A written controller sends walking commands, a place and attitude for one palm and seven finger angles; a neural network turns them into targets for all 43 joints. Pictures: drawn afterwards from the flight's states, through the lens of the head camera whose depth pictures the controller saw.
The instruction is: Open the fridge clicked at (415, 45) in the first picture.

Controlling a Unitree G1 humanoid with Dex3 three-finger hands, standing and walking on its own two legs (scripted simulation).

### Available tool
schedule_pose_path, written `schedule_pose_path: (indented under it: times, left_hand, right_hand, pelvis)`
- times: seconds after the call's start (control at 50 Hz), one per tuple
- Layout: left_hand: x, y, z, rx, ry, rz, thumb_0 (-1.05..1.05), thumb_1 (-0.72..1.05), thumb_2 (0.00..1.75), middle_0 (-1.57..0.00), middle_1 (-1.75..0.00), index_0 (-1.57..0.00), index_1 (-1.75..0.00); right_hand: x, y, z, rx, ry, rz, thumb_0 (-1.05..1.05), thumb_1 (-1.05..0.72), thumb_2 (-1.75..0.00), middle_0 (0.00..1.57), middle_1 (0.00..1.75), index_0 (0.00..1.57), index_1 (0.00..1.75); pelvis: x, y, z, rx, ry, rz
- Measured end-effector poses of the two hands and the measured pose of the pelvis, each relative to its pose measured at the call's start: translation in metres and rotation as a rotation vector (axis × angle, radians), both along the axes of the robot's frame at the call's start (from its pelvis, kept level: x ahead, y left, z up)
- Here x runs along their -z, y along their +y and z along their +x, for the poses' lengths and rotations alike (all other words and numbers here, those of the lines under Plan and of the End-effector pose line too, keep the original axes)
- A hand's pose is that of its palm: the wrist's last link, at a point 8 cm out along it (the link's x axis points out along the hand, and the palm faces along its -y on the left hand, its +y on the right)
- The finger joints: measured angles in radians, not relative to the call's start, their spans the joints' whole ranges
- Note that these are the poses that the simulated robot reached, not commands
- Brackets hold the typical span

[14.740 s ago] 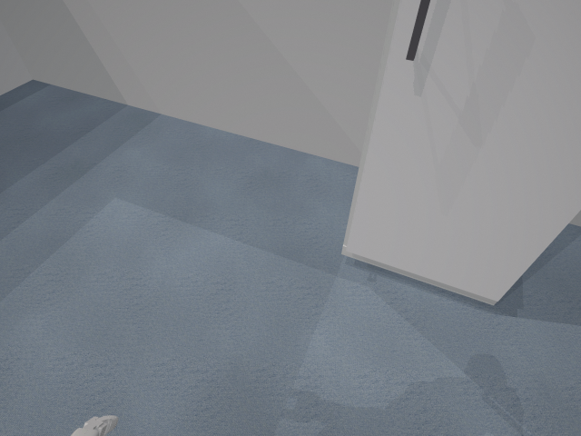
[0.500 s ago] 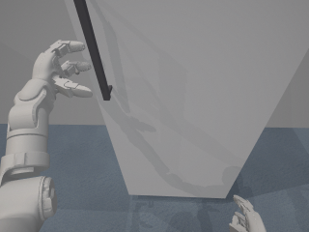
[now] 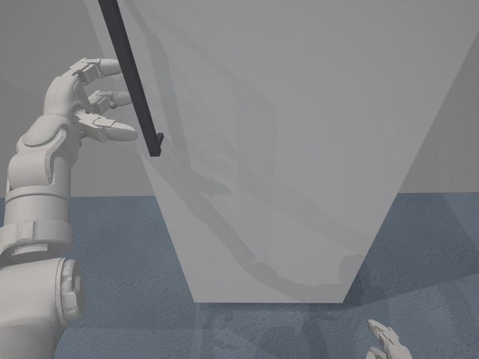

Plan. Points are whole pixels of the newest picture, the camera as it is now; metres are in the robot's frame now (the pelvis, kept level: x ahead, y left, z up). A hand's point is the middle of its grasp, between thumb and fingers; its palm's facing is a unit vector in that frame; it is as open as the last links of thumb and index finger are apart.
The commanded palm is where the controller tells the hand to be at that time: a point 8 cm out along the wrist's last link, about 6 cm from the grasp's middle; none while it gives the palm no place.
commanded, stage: move the hooked fingers beside the handle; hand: left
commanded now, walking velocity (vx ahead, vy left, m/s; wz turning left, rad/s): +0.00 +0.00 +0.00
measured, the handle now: (138, 81) +0.47 +0.18 +0.27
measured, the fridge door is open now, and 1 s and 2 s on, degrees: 0 0 0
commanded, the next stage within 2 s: none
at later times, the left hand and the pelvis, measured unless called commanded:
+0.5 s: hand (105, 115) +0.40 +0.22 +0.25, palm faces +0.05 -1.00 -0.04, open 14.0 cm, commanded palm +0.37 +0.27 +0.25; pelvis +0.00 +0.00 +0.00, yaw +1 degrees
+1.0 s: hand (102, 105) +0.41 +0.22 +0.26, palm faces +0.05 -1.00 -0.02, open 14.0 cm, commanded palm +0.38 +0.28 +0.25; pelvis +0.01 +0.01 +0.00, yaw +0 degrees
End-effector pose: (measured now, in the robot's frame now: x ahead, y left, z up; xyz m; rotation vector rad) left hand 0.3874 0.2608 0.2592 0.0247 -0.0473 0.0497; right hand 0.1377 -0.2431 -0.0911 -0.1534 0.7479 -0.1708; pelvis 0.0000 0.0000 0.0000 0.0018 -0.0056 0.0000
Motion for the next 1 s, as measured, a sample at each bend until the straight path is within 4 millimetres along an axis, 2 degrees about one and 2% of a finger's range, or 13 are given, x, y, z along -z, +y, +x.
schedule_pose_path:
  times: [0.06,0.12,0.24,0.32,0.44,0.54,0.64,0.78,0.82,0.92,1.0]
  left_hand:
    - [0.008,0.006,0.004,-0.033,0.037,0.009,-0.01,-0.5,0.3,-0.31,-1.2,-0.3,-1.2]
    - [0.012,0.012,-0.002,-0.044,0.009,0.027,-0.01,-0.5,0.3,-0.3,-1.2,-0.3,-1.2]
    - [0.001,0.023,-0.019,-0.034,-0.078,0.031,-0.01,-0.5,0.3,-0.3,-1.2,-0.3,-1.2]
    - [0.002,0.027,-0.022,-0.027,-0.033,0.028,-0.01,-0.5,0.3,-0.3,-1.2,-0.3,-1.2]
    - [0.014,0.018,-0.015,-0.007,0.025,0.027,-0.01,-0.5,0.3,-0.3,-1.2,-0.3,-1.2]
    - [0.003,0.009,-0.01,0.006,-0.056,0.013,-0.01,-0.5,0.3,-0.3,-1.2,-0.3,-1.2]
    - [-0.004,0.016,-0.006,-0.014,-0.045,0.011,-0.01,-0.5,0.3,-0.3,-1.2,-0.3,-1.2]
    - [0.021,0.032,-0.01,-0.044,0.048,0.037,-0.01,-0.5,0.3,-0.3,-1.2,-0.3,-1.2]
    - [0.018,0.027,-0.014,-0.028,0.005,0.049,-0.01,-0.5,0.3,-0.3,-1.2,-0.3,-1.2]
    - [-0.004,0.013,-0.016,0.023,-0.107,0.018,-0.01,-0.5,0.3,-0.3,-1.2,-0.3,-1.2]
    - [-0.001,0.014,-0.003,0.005,-0.018,-0.006,-0.01,-0.5,0.3,-0.3,-1.2,-0.3,-1.2]
  right_hand:
    - [-0.001,0.0,-0.002,0.017,-0.01,0.015,0.02,-0.91,-0.9,0.2,0.3,0.2,0.3]
    - [-0.001,-0.001,-0.004,0.02,-0.008,0.018,0.02,-0.91,-0.9,0.2,0.3,0.2,0.3]
    - [-0.003,-0.001,0.001,-0.005,-0.001,0.0,0.02,-0.91,-0.9,0.2,0.3,0.2,0.3]
    - [-0.005,0.001,0.01,-0.025,-0.012,-0.007,0.02,-0.91,-0.9,0.2,0.3,0.2,0.3]
    - [-0.008,0.007,0.024,-0.042,-0.039,-0.008,0.02,-0.91,-0.9,0.2,0.3,0.2,0.3]
    - [-0.012,0.014,0.028,-0.047,-0.061,0.002,0.02,-0.91,-0.9,0.2,0.3,0.2,0.3]
    - [-0.011,0.018,0.026,-0.035,-0.058,0.021,0.02,-0.91,-0.9,0.2,0.3,0.2,0.3]
    - [-0.003,0.013,0.012,-0.02,0.002,0.01,0.02,-0.91,-0.9,0.2,0.3,0.21,0.3]
    - [-0.002,0.012,0.01,-0.026,0.015,-0.003,0.02,-0.91,-0.9,0.2,0.3,0.2,0.3]
    - [-0.003,0.013,0.012,-0.035,0.014,-0.016,0.02,-0.91,-0.9,0.2,0.3,0.2,0.3]
    - [-0.004,0.015,0.016,-0.024,-0.004,-0.001,0.02,-0.91,-0.9,0.2,0.3,0.2,0.3]
  pelvis:
    - [0.0,0.0,0.001,0.012,0.008,0.002]
    - [-0.001,-0.001,0.003,0.019,0.007,0.003]
    - [0.0,-0.001,0.007,0.01,-0.01,-0.001]
    - [0.0,0.0,0.006,-0.003,-0.009,-0.003]
    - [0.001,0.003,0.003,-0.013,0.0,-0.004]
    - [0.0,0.004,0.005,-0.004,-0.001,-0.003]
    - [0.0,0.006,0.008,0.005,-0.001,-0.003]
    - [0.0,0.008,0.008,0.002,0.006,-0.004]
    - [0.0,0.008,0.008,-0.002,0.001,-0.005]
    - [0.0,0.01,0.01,-0.007,-0.009,-0.007]
    - [0.0,0.009,0.008,-0.003,0.001,-0.006]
